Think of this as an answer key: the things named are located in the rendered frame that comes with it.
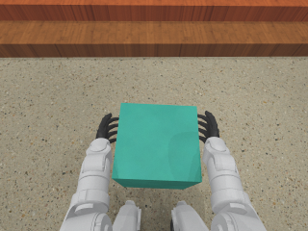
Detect left robot shin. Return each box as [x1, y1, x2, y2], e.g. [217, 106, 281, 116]
[119, 200, 136, 210]

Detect robot left upper arm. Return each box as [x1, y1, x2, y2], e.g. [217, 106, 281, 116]
[60, 212, 113, 231]

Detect robot right thigh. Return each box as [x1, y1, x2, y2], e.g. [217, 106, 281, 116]
[171, 204, 209, 231]

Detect robot left hand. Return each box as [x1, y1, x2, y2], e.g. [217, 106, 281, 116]
[95, 113, 119, 143]

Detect robot right hand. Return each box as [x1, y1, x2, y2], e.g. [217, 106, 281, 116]
[197, 111, 220, 143]

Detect left robot forearm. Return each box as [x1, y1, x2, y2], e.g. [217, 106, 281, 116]
[60, 138, 113, 231]

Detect robot right upper arm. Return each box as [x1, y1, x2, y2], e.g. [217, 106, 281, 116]
[210, 211, 267, 231]

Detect right robot forearm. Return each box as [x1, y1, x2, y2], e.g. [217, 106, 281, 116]
[202, 137, 263, 223]

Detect carton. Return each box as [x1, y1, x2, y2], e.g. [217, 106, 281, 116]
[112, 103, 202, 190]

